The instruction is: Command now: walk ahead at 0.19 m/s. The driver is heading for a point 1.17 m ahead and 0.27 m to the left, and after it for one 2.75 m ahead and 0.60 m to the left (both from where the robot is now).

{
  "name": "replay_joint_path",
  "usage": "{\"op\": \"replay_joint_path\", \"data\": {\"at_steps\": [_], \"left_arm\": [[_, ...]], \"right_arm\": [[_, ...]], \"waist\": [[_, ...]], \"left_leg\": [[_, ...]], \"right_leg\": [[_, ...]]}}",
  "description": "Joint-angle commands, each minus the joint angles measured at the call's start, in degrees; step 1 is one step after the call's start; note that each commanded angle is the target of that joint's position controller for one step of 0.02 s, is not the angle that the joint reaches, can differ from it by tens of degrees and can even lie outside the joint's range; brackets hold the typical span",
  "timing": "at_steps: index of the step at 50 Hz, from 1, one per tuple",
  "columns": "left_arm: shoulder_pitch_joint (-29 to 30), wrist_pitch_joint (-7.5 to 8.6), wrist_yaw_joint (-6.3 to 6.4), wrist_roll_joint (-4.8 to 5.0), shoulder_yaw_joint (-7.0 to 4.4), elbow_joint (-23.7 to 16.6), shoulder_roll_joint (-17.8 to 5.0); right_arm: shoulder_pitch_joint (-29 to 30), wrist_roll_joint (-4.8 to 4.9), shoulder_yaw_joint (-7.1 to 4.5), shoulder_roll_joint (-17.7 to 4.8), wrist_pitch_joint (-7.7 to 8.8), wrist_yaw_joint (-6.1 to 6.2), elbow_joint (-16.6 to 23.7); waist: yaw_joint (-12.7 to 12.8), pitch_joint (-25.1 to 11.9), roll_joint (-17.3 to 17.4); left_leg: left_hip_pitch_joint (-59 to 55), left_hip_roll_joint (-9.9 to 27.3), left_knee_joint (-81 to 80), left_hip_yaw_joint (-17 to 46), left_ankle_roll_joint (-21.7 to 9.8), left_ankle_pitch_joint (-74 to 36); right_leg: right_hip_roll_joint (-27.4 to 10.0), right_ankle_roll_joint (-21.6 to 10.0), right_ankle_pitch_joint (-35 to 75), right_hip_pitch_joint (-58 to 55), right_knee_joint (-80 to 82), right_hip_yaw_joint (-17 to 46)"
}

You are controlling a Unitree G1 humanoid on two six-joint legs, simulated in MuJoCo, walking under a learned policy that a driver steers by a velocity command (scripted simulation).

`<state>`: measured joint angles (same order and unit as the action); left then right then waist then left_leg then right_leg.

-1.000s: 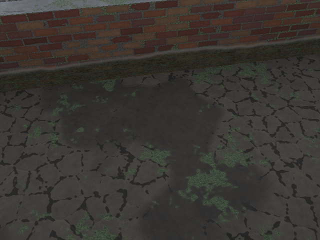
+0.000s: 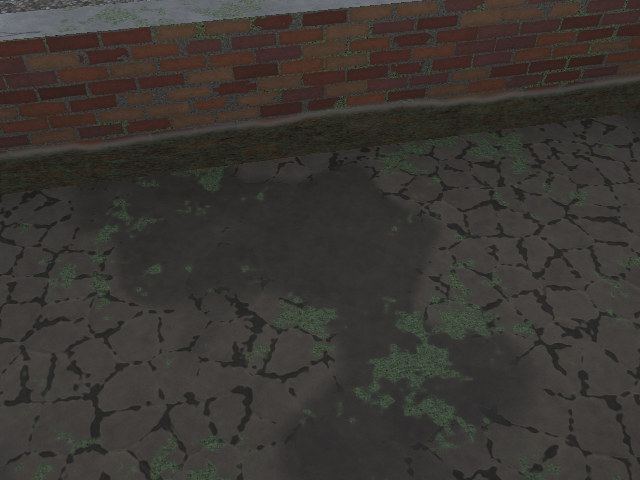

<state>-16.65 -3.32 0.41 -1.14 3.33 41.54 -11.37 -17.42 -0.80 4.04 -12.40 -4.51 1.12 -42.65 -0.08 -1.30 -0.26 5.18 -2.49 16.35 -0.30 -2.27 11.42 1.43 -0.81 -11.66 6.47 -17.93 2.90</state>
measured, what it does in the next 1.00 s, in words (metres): stands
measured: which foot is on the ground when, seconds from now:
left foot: down 0.00-1.00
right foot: down 0.00-1.00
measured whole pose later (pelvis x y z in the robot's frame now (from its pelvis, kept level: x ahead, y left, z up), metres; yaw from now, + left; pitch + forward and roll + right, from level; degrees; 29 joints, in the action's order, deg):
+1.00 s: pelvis -0.01 -0.02 -0.02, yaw +1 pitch -2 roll +0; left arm -6.2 -3.4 0.1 -1.1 4.0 34.3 -8.1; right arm -7.2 -1.5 2.6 -9.0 -4.3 0.6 -35.1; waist 0.6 0.0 -0.3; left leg 12.5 -1.1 36.2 1.1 -0.2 21.6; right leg 3.0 -2.9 -21.6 13.2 -36.9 0.5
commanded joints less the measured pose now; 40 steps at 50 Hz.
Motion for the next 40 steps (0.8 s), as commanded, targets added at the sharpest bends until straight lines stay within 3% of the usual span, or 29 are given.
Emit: {"op": "replay_joint_path", "data": {"at_steps": [1, 9, 24, 25, 26, 27, 31, 32, 33, 34, 35, 36, 37, 38, 39, 40], "left_arm": [[4.4, 0.7, 0.28, 0.19, -0.72, -4.5, -2.4], [8.0, 0.7, 0.55, -0.55, -0.6, -6.1, -1.3], [14.0, 1.2, -0.23, -0.33, -0.55, -10.9, -0.2], [11.5, 1.02, 0.61, 0.37, -0.58, -9.7, -0.6], [13.5, 0.69, 0.7, 0.63, -0.6, -10.3, -0.9], [14.3, 0.47, 0.71, 0.59, -0.62, -10.7, -1.0], [14.1, 0.37, 0.5, 0.34, -0.58, -11.2, -0.9], [16.6, 0.67, -0.35, -0.11, -0.48, -12.7, -0.6], [14.9, 0.99, -0.57, -0.69, -0.52, -12.3, -0.3], [14.3, 1.2, -0.63, -0.77, -0.51, -12.1, -0.2], [11.7, 1.15, 0.28, 0.0, -0.52, -10.7, -0.4], [13.8, 0.9, 0.45, 0.34, -0.53, -11.2, -0.6], [14.6, 0.65, 0.52, 0.37, -0.55, -11.6, -0.7], [17.2, 0.71, -0.32, -0.07, -0.38, -13.1, -0.3], [15.6, 0.9, -0.56, -0.56, -0.39, -12.7, 0.1], [12.4, 0.9, 0.23, 0.08, -0.4, -11.1, -0.2]], "right_arm": [[5.0, 0.41, -1.16, -3.8, 1.15, 0.05, 5.4], [8.8, 0.01, -1.81, -3.2, 0.27, 0.01, 8.2], [16.0, -0.76, -2.43, -0.6, 0.15, -0.29, 13.3], [13.2, -0.79, -2.41, -0.3, 0.64, -0.21, 12.0], [14.3, -0.76, -2.12, 0.3, 0.74, -0.36, 12.2], [14.7, -0.77, -2.05, 0.2, 0.85, -0.44, 12.2], [14.3, -0.65, -2.03, -0.1, 1.46, -0.52, 12.0], [17.0, -0.29, -2.11, -0.8, 1.14, -0.51, 13.4], [16.2, -0.48, -2.46, -1.3, 1.11, -0.46, 13.2], [16.0, -0.54, -2.53, -1.2, 1.11, -0.38, 13.2], [13.1, -0.62, -2.44, -0.5, 1.58, -0.19, 11.9], [14.0, -0.63, -2.12, 0.2, 1.59, -0.27, 12.1], [14.3, -0.69, -2.09, 0.2, 1.55, -0.31, 12.1], [17.0, -0.38, -2.16, -0.5, 1.03, -0.41, 13.5], [16.2, -0.61, -2.48, -0.9, 0.88, -0.45, 13.3], [12.9, -0.81, -2.43, -0.4, 1.35, -0.3, 11.9]], "waist": [[0.8, -1.5, 0.9], [0.7, 0.6, 1.2], [1.1, -3.5, -0.4], [0.0, -6.3, -0.3], [-0.2, -1.9, -1.2], [-0.2, -0.7, -1.3], [0.3, 0.2, -0.8], [1.4, 2.1, -0.3], [1.8, -1.5, 0.6], [1.9, -2.6, 1.0], [0.7, -6.3, 1.0], [0.4, -2.6, -0.1], [0.3, -1.4, -0.4], [1.4, 1.4, -0.4], [1.7, -1.7, 0.1], [0.6, -5.6, -0.1]], "left_leg": [[-1.0, 6.0, 1.3, 5.4, -0.5, -10.4], [1.3, 6.0, 8.0, 6.3, -2.6, -10.9], [3.5, 3.9, 15.6, 4.2, 0.3, -8.8], [1.4, 2.7, 14.8, 3.2, 0.5, 2.7], [3.6, 2.4, 14.4, 3.2, 0.7, 4.1], [4.3, 2.5, 14.3, 3.4, 0.8, 4.5], [4.9, 2.9, 14.3, 4.0, 0.6, 3.1], [6.7, 4.3, 15.1, 5.1, 0.5, -8.6], [5.3, 4.7, 15.5, 5.5, 0.2, -10.6], [4.7, 4.8, 15.8, 5.3, 0.1, -11.6], [2.1, 3.4, 15.2, 4.1, 0.3, -0.1], [3.9, 3.0, 14.8, 3.8, 0.5, 1.4], [4.6, 2.9, 14.7, 3.8, 0.6, 2.1], [6.7, 4.0, 15.7, 4.7, 0.7, -8.7], [5.4, 4.3, 16.2, 4.9, 0.6, -10.2], [2.6, 3.1, 15.8, 3.8, 0.7, 0.4]], "right_leg": [[-4.2, -2.2, 5.8, 3.4, -0.9, 2.6], [-2.4, -2.4, 4.4, 9.6, -8.8, 0.3], [-3.4, -2.9, 12.6, 8.3, -13.0, 1.0], [-3.6, -3.2, 2.6, 7.4, -10.4, 3.3], [-3.6, -3.4, 1.1, 9.5, -9.6, 3.9], [-3.7, -3.4, 0.2, 10.1, -9.3, 4.1], [-3.1, -3.3, -0.9, 10.3, -9.5, 3.8], [-2.9, -3.0, 8.9, 10.7, -12.6, 1.5], [-2.8, -2.9, 10.1, 8.9, -13.5, 1.0], [-2.7, -2.8, 10.8, 8.4, -13.9, 0.8], [-2.7, -2.9, 2.0, 6.9, -11.5, 2.6], [-2.8, -3.1, 1.5, 8.4, -10.8, 3.1], [-3.0, -3.2, 1.4, 8.8, -10.6, 3.4], [-3.0, -3.0, 10.9, 10.0, -13.2, 1.3], [-2.9, -2.9, 11.7, 8.7, -13.8, 0.9], [-2.9, -3.1, 2.8, 7.5, -11.6, 2.8]]}}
